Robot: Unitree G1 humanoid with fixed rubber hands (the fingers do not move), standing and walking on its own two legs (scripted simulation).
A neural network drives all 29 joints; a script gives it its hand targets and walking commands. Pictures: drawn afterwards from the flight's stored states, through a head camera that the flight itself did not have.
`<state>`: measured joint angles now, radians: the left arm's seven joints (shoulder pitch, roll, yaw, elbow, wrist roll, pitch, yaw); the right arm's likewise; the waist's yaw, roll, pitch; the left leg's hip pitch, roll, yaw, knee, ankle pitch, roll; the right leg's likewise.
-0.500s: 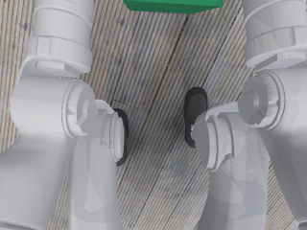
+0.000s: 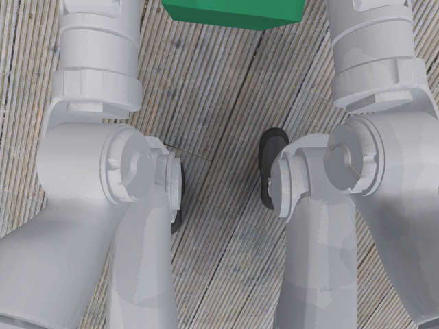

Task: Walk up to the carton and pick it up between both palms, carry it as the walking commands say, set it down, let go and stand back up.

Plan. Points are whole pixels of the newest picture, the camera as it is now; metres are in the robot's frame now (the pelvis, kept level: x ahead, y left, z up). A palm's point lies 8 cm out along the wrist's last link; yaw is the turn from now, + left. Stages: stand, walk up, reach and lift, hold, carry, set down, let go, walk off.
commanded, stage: reach and lift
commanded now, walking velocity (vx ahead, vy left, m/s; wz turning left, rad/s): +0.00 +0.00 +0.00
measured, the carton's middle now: out of the picture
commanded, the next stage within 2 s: none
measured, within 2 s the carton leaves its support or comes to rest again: neither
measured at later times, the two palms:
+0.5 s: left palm out of the picture +0.56 +0.09 -0.04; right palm out of the picture +0.54 -0.14 -0.05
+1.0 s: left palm out of the picture +0.53 +0.07 +0.04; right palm out of the picture +0.51 -0.16 +0.02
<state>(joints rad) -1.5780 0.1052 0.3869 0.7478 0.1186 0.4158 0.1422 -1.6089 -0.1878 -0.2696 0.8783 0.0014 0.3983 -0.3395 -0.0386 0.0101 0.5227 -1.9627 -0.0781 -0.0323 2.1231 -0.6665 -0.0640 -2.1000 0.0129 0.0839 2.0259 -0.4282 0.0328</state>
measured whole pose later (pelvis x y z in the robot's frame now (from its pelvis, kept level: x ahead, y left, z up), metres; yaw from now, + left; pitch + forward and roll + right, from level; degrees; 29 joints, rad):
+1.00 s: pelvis -0.01 +0.00 +0.09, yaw +1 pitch +26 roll +3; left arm -1.33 -0.03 0.42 0.76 0.21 0.41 0.25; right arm -1.32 -0.05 -0.36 0.80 -0.04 0.43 -0.38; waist -0.06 0.01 0.28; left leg -1.70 -0.09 -0.04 1.82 -0.58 -0.06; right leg -1.81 0.02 0.10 1.75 -0.40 0.05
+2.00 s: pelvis +0.05 +0.00 +0.23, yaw -2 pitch +29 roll +3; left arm -0.84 -0.18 0.51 0.75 0.34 0.36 0.16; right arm -0.88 0.15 -0.40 0.82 -0.18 0.39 -0.38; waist -0.05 0.01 -0.17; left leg -1.29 -0.06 -0.04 1.30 -0.51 -0.03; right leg -1.41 0.04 0.12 1.26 -0.35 0.05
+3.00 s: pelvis +0.08 +0.00 +0.34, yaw -4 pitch +8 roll +1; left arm -0.53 -0.25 0.44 0.66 0.39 0.43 0.09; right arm -0.58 0.21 -0.40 0.69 -0.24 0.44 -0.23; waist -0.03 0.01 -0.12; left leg -0.52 -0.04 -0.05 0.68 -0.32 -0.02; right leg -0.63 0.02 0.12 0.66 -0.18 0.04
